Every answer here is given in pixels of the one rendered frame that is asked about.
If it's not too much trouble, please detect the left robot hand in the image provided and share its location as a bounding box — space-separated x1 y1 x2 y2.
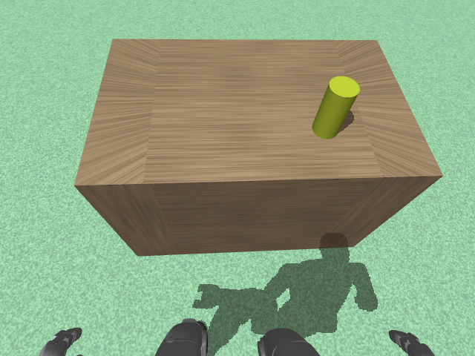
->
39 328 82 356

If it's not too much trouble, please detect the right robot hand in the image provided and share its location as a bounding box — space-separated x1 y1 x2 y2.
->
389 330 435 356

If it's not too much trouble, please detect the can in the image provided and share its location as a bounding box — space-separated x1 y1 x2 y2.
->
312 76 360 139

